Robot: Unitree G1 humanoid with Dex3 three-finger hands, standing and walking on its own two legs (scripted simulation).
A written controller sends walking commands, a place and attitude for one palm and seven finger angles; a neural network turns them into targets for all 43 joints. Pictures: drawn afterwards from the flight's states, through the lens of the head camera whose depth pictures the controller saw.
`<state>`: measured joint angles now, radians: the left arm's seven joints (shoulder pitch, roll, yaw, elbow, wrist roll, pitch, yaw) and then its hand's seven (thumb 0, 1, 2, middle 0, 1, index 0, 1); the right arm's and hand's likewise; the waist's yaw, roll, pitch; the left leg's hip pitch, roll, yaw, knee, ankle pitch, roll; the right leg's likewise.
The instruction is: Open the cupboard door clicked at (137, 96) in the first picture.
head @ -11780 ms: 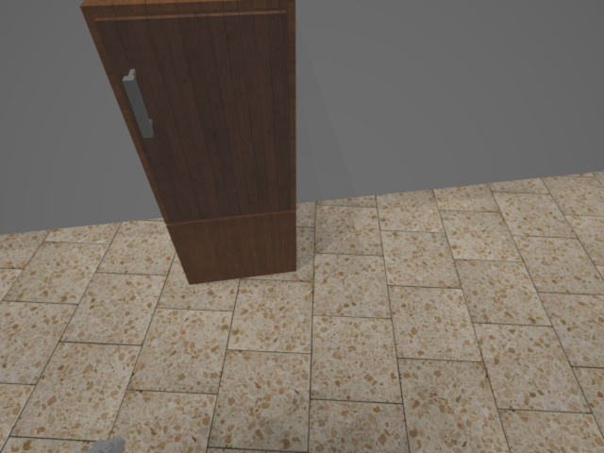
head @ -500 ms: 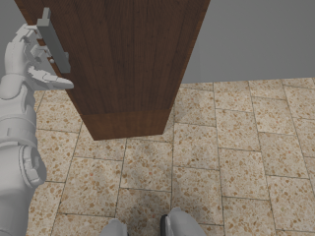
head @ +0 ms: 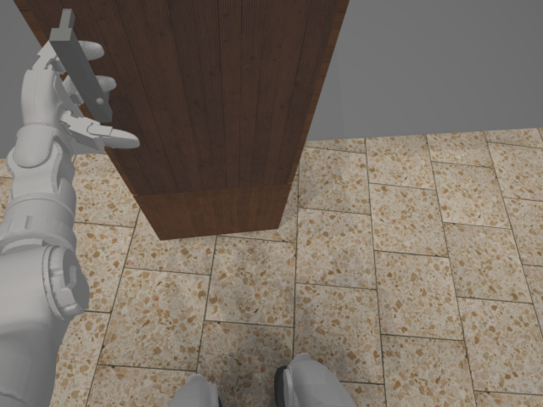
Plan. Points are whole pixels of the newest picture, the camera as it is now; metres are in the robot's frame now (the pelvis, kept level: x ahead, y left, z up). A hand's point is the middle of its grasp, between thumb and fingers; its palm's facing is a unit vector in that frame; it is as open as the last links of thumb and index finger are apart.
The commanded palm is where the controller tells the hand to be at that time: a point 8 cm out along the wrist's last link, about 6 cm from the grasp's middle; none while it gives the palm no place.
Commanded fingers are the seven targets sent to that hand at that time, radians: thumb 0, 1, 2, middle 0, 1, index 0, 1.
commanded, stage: slide the fingers in behind the handle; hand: left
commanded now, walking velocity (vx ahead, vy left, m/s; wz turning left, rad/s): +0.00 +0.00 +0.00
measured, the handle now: (87, 70) +0.58 +0.20 +0.09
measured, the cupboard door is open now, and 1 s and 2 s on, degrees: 0 0 34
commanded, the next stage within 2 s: close the thumb around the handle in 0.36 s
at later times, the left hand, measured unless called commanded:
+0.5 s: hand (100, 99) +0.53 +0.18 +0.09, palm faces +0.02 -1.00 -0.03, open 13.9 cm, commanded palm +0.50 +0.22 +0.09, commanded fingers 0.00 -0.33 0.37 -0.31 -1.22 -0.31 -1.22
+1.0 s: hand (101, 101) +0.53 +0.18 +0.09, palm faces +0.01 -1.00 -0.02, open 6.8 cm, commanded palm +0.50 +0.22 +0.09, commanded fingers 0.00 0.90 0.90 -0.40 -1.35 -0.40 -1.35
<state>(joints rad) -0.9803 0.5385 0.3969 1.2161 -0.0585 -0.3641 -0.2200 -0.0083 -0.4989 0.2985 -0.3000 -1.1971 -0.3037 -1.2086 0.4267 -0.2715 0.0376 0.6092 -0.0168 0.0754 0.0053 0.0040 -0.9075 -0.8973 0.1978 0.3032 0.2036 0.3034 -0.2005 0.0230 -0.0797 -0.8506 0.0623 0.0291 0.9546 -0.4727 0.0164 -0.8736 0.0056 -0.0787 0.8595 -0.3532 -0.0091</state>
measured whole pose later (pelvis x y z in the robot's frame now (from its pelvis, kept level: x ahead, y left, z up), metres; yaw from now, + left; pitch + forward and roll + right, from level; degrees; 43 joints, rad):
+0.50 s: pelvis +0.00 +0.01 +0.00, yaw +0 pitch +21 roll -3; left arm -0.96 0.51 0.40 1.19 -0.05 -0.38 -0.19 -0.01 -0.50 0.30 -0.30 -1.20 -0.31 -1.21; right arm 0.44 -0.27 0.04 0.61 -0.02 0.07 0.01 0.00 -0.91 -0.90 0.20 0.30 0.20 0.30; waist -0.20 0.03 -0.09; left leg -0.84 0.06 0.04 0.95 -0.48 0.02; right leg -0.87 0.00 -0.07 0.86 -0.35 0.00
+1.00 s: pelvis +0.00 +0.01 +0.00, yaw +0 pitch +21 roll -3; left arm -0.97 0.50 0.39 1.20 -0.06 -0.38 -0.20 0.01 0.53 0.74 -0.37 -1.31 -0.38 -1.31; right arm 0.43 -0.27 0.03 0.62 -0.02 0.07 0.01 0.00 -0.91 -0.90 0.20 0.30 0.20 0.30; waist -0.19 0.03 -0.09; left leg -0.85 0.05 0.03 0.96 -0.48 0.02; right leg -0.87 0.00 -0.07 0.86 -0.36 0.00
